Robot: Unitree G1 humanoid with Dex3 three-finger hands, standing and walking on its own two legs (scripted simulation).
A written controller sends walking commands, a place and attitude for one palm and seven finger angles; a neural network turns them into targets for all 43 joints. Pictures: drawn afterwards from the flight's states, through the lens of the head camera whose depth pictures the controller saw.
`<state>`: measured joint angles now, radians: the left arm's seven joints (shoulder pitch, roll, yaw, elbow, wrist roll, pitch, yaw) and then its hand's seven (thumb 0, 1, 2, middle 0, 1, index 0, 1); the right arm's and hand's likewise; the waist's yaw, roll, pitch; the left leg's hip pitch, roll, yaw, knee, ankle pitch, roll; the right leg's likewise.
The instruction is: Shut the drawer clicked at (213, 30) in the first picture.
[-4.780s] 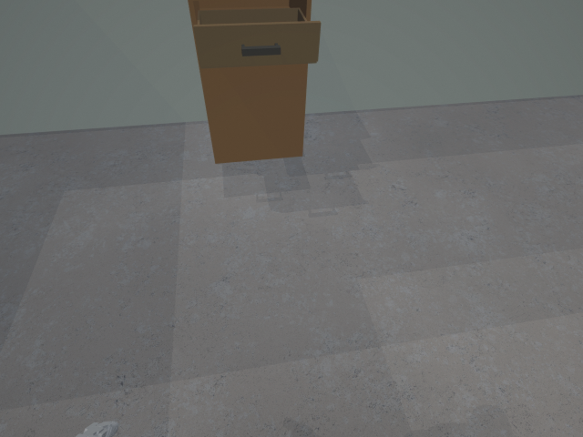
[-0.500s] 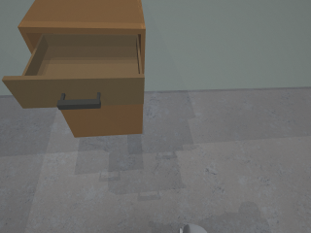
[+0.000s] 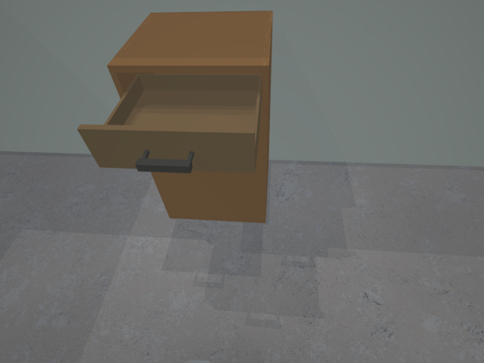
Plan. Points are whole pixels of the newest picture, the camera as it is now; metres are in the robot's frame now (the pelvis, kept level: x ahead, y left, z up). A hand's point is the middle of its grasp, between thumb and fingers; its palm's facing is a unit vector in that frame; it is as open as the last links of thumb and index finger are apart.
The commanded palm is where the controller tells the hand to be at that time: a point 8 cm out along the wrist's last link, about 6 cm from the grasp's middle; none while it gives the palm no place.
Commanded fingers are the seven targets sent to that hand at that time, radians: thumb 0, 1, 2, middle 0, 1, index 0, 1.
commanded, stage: take the last steps up to it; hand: left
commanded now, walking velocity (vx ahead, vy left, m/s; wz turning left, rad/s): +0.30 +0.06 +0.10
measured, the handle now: (166, 159) +0.58 +0.24 -0.04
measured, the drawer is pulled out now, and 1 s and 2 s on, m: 0.28 0.28 0.28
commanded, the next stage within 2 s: come to a stop and stand still in 0.78 s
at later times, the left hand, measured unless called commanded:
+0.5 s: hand out of the picture +0.09 +0.26 -0.18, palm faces +0.08 -0.98 -0.18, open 7.4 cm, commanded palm none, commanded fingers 0.00 0.90 0.90 -0.20 -0.30 -0.20 -0.30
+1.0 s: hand (162, 296) +0.28 +0.21 -0.17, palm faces +0.07 -0.97 -0.23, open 7.2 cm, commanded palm none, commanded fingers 0.00 0.90 0.90 -0.20 -0.30 -0.20 -0.30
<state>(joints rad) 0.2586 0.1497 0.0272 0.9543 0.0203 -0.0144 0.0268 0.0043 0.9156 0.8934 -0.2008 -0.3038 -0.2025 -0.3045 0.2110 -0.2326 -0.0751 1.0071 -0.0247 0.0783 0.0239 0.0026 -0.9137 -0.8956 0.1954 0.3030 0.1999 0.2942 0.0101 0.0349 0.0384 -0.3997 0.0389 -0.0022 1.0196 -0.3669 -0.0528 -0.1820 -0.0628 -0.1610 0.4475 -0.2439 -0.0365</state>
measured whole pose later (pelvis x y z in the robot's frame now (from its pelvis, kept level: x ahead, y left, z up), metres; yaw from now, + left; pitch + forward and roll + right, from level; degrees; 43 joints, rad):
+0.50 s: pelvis +0.08 +0.07 +0.00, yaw +1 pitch -2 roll +0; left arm 0.27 0.21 0.05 1.07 0.02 0.01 -0.01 0.01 0.91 0.89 -0.19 -0.30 -0.19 -0.30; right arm 0.38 -0.14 -0.02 1.10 -0.01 -0.05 -0.02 0.00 -0.93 -0.90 0.20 0.30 0.20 0.29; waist 0.01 -0.05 0.03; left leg 0.02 -0.01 0.11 0.29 -0.28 0.03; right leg -0.55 -0.11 -0.07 1.02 -0.25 0.03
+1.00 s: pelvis +0.23 +0.02 +0.00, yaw +1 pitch -2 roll +0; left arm 0.21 0.16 0.03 1.06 0.02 -0.04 0.03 -0.01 0.94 0.89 -0.20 -0.30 -0.20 -0.30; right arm 0.24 -0.17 -0.04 1.06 -0.02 0.00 -0.02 0.00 -0.93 -0.90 0.19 0.30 0.20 0.29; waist -0.01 0.03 0.04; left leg -0.44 0.10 0.05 0.86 -0.31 -0.04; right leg -0.23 -0.01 -0.16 0.42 -0.17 -0.06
